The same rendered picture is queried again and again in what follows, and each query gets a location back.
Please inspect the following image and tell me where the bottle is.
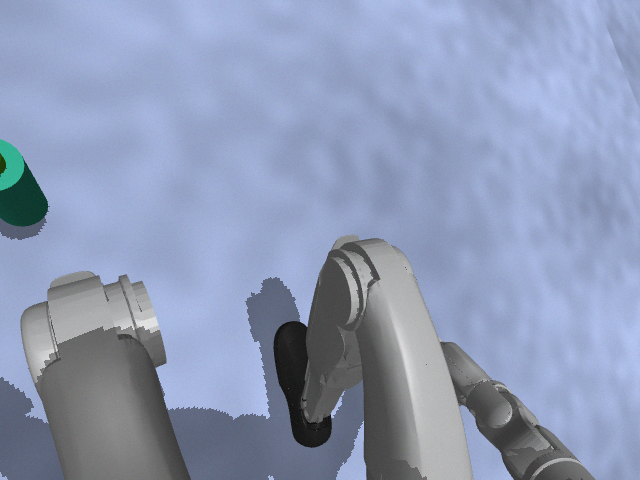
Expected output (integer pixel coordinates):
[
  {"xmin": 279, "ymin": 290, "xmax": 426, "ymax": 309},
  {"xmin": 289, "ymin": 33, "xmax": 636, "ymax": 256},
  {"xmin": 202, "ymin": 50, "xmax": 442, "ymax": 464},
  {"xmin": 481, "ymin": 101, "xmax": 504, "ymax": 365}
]
[{"xmin": 0, "ymin": 139, "xmax": 48, "ymax": 227}]

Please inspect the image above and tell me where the right robot arm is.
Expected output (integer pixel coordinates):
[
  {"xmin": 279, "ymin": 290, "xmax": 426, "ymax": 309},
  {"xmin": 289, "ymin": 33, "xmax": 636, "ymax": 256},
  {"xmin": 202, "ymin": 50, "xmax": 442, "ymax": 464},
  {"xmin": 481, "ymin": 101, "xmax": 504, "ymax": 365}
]
[{"xmin": 466, "ymin": 381, "xmax": 596, "ymax": 480}]

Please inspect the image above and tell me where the right robot foot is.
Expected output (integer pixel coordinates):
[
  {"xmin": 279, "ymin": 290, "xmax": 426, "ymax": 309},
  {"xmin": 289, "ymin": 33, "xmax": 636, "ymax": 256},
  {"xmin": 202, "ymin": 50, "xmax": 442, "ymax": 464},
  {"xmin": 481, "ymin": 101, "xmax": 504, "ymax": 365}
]
[{"xmin": 274, "ymin": 321, "xmax": 332, "ymax": 448}]

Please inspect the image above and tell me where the right robot hand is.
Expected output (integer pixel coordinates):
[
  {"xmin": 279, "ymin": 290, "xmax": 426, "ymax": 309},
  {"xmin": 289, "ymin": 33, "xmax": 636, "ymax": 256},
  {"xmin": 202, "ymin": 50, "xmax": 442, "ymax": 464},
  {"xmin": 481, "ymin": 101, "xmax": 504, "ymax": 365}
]
[{"xmin": 438, "ymin": 337, "xmax": 493, "ymax": 407}]

